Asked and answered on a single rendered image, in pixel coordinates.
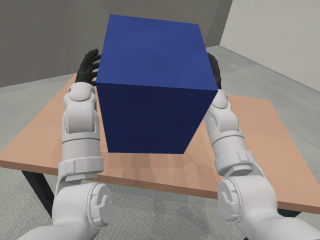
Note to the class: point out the carton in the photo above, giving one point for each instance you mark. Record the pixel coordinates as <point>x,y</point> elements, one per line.
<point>154,84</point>

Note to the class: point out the table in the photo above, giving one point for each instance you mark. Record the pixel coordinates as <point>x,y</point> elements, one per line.
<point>37,150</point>

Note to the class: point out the robot left forearm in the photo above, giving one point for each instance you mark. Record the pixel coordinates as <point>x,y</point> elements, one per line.
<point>80,138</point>

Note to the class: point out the robot right upper arm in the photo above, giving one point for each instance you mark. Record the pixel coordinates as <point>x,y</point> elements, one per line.
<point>250,203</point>

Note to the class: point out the left robot hand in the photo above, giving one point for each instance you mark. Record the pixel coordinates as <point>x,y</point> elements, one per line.
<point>85,72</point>

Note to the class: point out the right robot hand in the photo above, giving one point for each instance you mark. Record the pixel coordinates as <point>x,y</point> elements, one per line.
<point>215,69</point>

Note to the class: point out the robot left upper arm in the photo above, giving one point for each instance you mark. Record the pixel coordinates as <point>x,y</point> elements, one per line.
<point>79,213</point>

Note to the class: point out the robot right forearm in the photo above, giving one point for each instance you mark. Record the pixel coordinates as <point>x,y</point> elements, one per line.
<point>232,157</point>

